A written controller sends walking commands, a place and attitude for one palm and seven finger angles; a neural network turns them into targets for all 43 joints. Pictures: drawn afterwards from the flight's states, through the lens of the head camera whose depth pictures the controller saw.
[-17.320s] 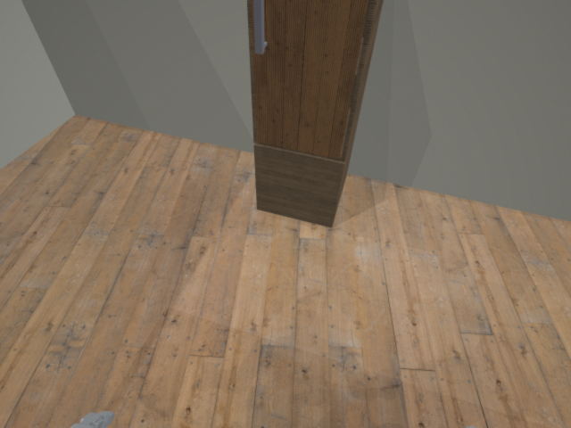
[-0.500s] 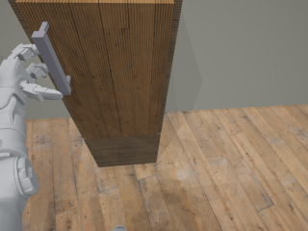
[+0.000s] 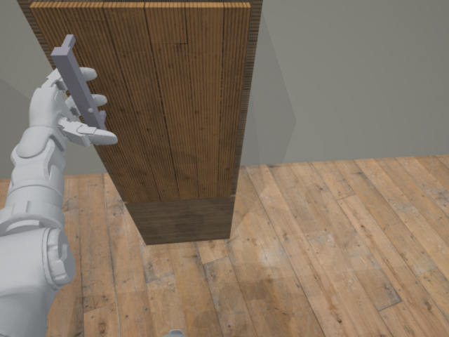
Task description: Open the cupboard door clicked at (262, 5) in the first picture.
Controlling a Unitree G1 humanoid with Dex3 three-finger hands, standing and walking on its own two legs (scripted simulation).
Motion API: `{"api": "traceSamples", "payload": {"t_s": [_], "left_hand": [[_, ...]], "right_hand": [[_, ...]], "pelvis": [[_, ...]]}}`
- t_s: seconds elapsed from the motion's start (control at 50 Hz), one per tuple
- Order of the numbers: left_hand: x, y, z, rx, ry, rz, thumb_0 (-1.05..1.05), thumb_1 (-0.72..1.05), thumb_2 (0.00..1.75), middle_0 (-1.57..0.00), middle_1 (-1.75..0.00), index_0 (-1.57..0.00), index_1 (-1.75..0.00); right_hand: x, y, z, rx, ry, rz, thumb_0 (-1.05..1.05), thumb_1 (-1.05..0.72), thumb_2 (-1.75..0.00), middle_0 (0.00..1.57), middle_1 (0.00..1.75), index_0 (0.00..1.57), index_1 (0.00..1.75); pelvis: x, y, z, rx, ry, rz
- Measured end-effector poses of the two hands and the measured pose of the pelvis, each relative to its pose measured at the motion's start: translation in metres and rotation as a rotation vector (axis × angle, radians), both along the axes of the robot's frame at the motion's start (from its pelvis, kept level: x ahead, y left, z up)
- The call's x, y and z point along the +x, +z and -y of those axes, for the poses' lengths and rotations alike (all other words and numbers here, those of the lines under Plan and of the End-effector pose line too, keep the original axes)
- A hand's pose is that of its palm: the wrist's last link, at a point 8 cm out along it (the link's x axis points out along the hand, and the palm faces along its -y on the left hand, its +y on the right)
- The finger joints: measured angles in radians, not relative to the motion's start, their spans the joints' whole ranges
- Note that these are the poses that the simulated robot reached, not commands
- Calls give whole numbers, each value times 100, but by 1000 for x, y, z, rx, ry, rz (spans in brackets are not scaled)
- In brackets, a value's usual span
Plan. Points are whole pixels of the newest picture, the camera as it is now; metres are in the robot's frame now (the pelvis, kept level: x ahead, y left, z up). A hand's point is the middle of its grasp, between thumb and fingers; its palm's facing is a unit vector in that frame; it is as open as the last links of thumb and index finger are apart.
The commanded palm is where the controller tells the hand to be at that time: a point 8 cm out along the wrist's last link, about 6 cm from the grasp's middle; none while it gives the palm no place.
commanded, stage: slide the fingers in behind the handle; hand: left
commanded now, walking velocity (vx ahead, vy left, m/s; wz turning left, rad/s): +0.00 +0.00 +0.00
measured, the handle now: (85, 90) +0.52 +0.24 +0.15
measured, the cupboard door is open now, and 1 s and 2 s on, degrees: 0 0 27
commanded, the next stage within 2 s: close the thumb around the handle in 0.44 s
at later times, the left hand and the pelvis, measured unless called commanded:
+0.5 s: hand (88, 110) +0.47 +0.22 +0.15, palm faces +0.06 -1.00 +0.01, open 13.9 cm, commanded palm +0.44 +0.26 +0.15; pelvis +0.00 +0.00 +0.00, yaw -1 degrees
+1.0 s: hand (89, 111) +0.46 +0.22 +0.15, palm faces +0.06 -1.00 +0.02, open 8.4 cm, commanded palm +0.43 +0.27 +0.15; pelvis +0.00 +0.01 +0.00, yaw +0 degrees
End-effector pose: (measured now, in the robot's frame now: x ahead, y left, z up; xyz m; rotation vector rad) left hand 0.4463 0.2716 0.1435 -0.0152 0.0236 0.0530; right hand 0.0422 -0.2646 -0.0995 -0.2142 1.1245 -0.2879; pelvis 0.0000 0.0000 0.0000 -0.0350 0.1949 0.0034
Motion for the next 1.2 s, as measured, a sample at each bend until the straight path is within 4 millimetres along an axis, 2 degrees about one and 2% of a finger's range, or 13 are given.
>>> {"api": "traceSamples", "payload": {"t_s": [0.14,0.24,0.4,0.66,0.84,1.12,1.2], "left_hand": [[1,2,7,-5,-1,25,-1,-50,30,-30,-120,-30,-120],[3,-2,6,3,7,-4,-1,-50,30,-31,-120,-30,-120],[2,2,2,-3,14,28,-1,-50,30,-30,-120,-30,-120],[-12,3,1,-9,-3,35,-1,-45,33,-31,-120,-31,-120],[-10,5,2,6,11,35,0,-10,47,-33,-124,-33,-124],[-8,5,1,-10,6,30,1,63,79,-37,-131,-36,-130],[-7,5,3,-4,-11,31,1,68,82,-36,-132,-36,-131]], "right_hand": [[-8,-1,0,2,-9,-16,1,-91,-90,20,30,20,30],[-13,-1,1,0,-19,-27,1,-91,-90,20,30,20,30],[-17,-1,0,0,-30,-40,1,-91,-90,20,30,20,30],[2,2,-4,3,-4,11,1,-91,-90,20,30,20,30],[12,3,-8,2,20,51,1,-91,-90,20,30,20,30],[-8,1,-6,3,-10,10,1,-91,-90,21,30,20,30],[-14,1,-5,-3,-18,-6,1,-91,-90,20,30,20,30]], "pelvis": [[1,0,0,1,-5,-1],[0,0,-1,1,-5,-1],[2,1,-1,2,-11,-1],[3,2,-6,0,-4,18],[-3,1,-7,-2,1,18],[-3,2,-6,0,-9,21],[-3,2,-6,0,-10,17]]}}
